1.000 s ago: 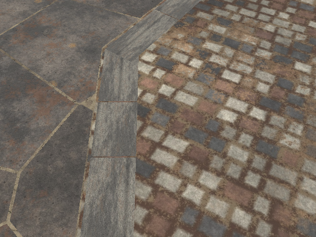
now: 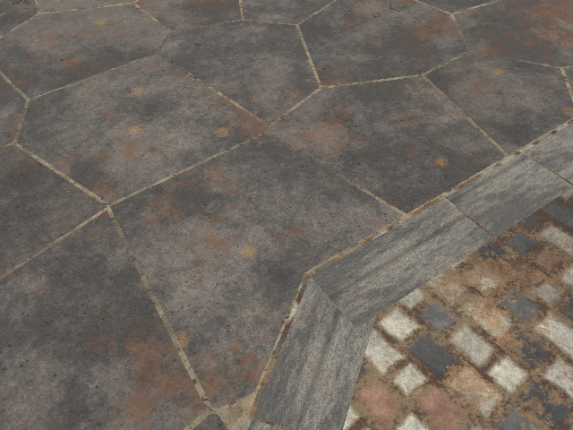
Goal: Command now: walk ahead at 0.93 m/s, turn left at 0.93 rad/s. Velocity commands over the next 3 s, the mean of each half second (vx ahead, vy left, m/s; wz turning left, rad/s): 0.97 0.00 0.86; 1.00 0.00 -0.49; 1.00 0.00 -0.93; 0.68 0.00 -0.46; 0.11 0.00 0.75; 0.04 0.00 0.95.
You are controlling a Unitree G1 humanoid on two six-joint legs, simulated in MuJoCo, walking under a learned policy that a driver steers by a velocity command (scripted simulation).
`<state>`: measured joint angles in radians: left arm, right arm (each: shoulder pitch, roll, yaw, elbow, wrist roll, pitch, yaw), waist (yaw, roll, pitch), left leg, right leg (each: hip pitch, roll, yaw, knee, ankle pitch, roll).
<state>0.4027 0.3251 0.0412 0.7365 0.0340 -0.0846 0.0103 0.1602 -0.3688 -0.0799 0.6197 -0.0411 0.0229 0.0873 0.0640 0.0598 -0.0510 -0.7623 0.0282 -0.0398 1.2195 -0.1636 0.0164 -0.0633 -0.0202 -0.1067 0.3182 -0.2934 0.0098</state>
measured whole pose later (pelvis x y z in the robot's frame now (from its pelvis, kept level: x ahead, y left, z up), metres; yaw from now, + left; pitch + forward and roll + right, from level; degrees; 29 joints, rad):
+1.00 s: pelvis +0.87 +0.26 +0.00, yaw +9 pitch +1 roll -1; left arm 0.52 0.30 0.07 0.87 -0.01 -0.06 -0.03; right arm 0.00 -0.26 0.06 0.59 -0.04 -0.07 0.03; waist 0.11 0.02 0.02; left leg -0.69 0.11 -0.10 0.68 0.01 -0.04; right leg 0.00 0.17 0.18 0.29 -0.29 -0.12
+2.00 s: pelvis +1.74 +0.20 -0.04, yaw -33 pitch +0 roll +0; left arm 0.32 0.30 0.04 0.81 0.02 -0.04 0.02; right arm 0.10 -0.28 -0.03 0.64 -0.01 -0.12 0.04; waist 0.05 0.01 0.08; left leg -0.54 -0.09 0.00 0.53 -0.01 0.07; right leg -0.15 0.14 0.10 1.05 -0.51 -0.01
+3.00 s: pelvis +1.90 +0.11 -0.01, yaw +22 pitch +2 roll -2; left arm 0.15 0.32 0.10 0.72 -0.03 0.00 0.00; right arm 0.18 -0.32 -0.08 0.56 0.04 0.08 0.02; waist 0.02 0.00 0.05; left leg -0.32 0.07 0.06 0.63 -0.35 0.01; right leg -0.24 -0.13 -0.27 0.56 -0.33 0.03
